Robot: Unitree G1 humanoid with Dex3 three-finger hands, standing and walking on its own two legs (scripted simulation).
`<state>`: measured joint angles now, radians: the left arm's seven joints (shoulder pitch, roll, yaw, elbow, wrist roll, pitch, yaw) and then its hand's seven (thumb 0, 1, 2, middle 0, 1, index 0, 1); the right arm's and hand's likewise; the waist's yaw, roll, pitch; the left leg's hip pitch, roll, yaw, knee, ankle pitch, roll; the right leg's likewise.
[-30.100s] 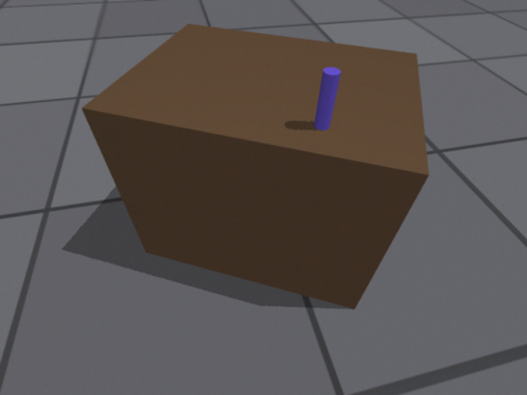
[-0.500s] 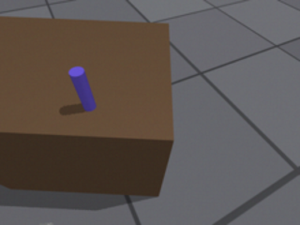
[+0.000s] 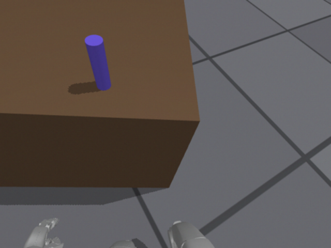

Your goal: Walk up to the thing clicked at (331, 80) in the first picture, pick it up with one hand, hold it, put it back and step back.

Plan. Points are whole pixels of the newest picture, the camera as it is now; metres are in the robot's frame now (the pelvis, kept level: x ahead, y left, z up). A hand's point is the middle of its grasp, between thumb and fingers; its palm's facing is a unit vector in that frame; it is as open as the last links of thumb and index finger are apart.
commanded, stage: step back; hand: left
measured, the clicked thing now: (99, 65) +0.56 +0.19 +0.06
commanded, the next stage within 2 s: none
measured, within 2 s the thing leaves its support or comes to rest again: neither
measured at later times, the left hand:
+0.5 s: hand out of the picture +0.03 +0.23 -0.13, palm faces -0.03 -0.91 -0.41, open 7.4 cm
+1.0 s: hand out of the picture -0.18 +0.23 -0.17, palm faces -0.04 -0.92 -0.40, open 7.4 cm
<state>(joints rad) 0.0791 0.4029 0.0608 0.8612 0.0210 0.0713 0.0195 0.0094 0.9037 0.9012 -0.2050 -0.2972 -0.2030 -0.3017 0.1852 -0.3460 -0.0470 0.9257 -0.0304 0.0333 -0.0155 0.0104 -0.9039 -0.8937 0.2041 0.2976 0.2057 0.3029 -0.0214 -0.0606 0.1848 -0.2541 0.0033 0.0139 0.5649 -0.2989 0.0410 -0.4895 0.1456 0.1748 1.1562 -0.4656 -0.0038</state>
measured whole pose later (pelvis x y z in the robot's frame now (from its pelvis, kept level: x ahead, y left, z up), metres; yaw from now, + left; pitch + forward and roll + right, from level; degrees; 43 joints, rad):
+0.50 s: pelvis -0.11 -0.03 +0.00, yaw -1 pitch +0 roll +1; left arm 0.12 0.35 0.06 0.76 0.04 0.05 0.01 0.01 0.90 0.90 -0.21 -0.30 -0.21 -0.30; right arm 0.16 -0.43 -0.04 0.86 0.00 0.04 -0.03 0.01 -0.91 -0.89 0.20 0.30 0.20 0.30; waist 0.01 0.02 0.15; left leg -0.39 -0.08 -0.12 1.04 -0.51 -0.02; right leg -0.35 0.02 0.03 0.57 -0.22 -0.03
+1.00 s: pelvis -0.26 -0.06 -0.02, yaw -3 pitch -2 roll +0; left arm 0.21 0.43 0.09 0.85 0.03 0.07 0.00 0.01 0.90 0.90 -0.20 -0.30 -0.20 -0.30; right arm 0.09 -0.39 -0.04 0.79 -0.03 0.03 -0.01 0.01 -0.90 -0.89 0.20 0.30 0.21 0.30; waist 0.04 -0.04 0.18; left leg -0.40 0.08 0.00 0.64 -0.20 -0.02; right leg -0.26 0.02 0.10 0.75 -0.45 0.03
